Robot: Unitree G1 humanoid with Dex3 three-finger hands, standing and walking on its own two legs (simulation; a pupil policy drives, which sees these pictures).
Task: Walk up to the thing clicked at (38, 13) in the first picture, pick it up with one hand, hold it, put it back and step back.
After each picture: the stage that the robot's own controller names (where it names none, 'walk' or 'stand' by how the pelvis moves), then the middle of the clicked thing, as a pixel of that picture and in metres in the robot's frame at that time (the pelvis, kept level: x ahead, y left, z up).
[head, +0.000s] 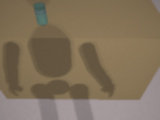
stand; (41, 14) +0.88 +0.27 -0.01
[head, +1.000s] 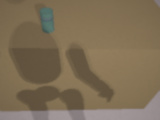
walk; (47, 20) +0.76 +0.19 +0.01
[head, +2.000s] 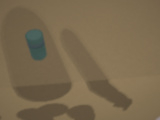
stand; (36, 45) +0.52 +0.21 +0.01
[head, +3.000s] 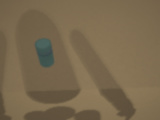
stand; (45, 53) +0.53 +0.19 -0.01
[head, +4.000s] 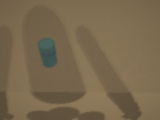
stand; (48, 53) +0.51 +0.17 -0.01
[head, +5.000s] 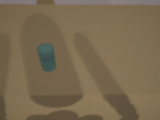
stand; (47, 57) +0.51 +0.18 -0.01
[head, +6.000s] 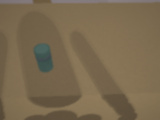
stand; (44, 58) +0.51 +0.19 -0.01
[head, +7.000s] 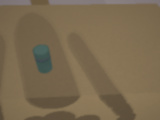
stand; (43, 59) +0.50 +0.20 -0.01
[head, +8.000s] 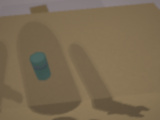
rise first; (40, 66) +0.48 +0.22 -0.01
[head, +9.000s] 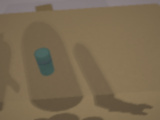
go down; (44, 62) +0.50 +0.22 -0.01
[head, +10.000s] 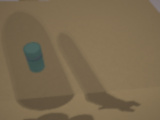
go down; (34, 58) +0.50 +0.21 +0.00
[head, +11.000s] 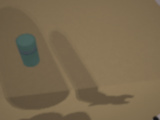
go down; (28, 51) +0.49 +0.20 +0.03
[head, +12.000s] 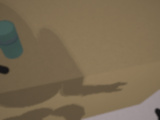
close in; (8, 40) +0.49 +0.22 +0.05
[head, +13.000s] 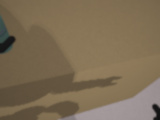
close; out of the picture +0.50 +0.23 +0.07
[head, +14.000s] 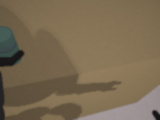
lift; (6, 47) +0.46 +0.21 +0.06
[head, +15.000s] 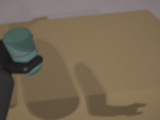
lift; (24, 52) +0.33 +0.17 +0.24
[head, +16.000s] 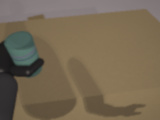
hold; (25, 55) +0.33 +0.17 +0.22
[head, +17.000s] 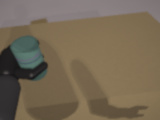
hold; (30, 59) +0.33 +0.16 +0.21
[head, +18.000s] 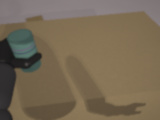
crouch; (25, 51) +0.38 +0.18 +0.20
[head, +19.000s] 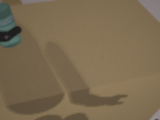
crouch; (4, 26) +0.48 +0.22 +0.19
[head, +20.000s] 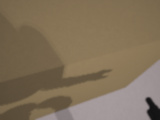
lower; out of the picture +0.52 +0.23 +0.08
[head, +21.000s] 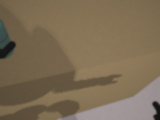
lower; out of the picture +0.48 +0.22 +0.07
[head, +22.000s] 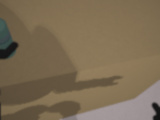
lower; (0, 39) +0.48 +0.22 +0.07
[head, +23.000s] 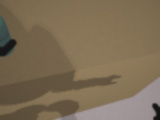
lower; out of the picture +0.48 +0.22 +0.07
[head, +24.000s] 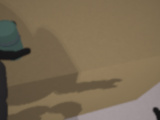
open; (9, 41) +0.47 +0.20 +0.07
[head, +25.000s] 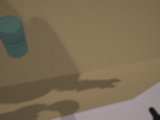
sink last; (13, 38) +0.47 +0.19 +0.06
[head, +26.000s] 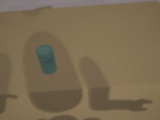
sink last; (47, 60) +0.49 +0.20 +0.03
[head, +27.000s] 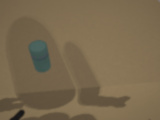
stand; (40, 56) +0.47 +0.19 +0.03
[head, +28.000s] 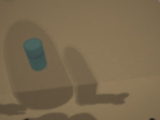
stand; (36, 55) +0.48 +0.20 +0.04
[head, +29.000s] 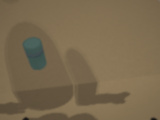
stand; (35, 54) +0.48 +0.20 +0.05
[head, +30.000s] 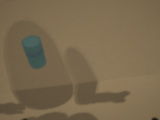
stand; (34, 52) +0.48 +0.20 +0.05
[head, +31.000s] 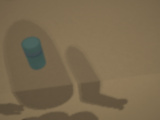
stand; (34, 53) +0.48 +0.20 +0.05
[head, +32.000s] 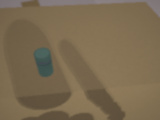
stand; (44, 62) +0.49 +0.18 -0.01
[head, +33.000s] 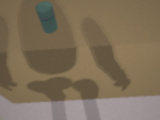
walk; (47, 18) +0.62 +0.19 +0.01
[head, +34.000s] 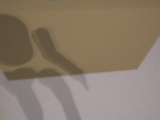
walk; out of the picture +0.93 +0.15 +0.00
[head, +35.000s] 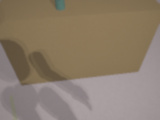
stand; (59, 0) +1.08 +0.19 +0.00
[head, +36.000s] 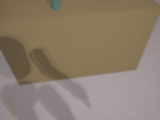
stand; (55, 0) +1.07 +0.21 -0.02
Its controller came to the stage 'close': yes
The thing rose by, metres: 0.22
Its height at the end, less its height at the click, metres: +0.00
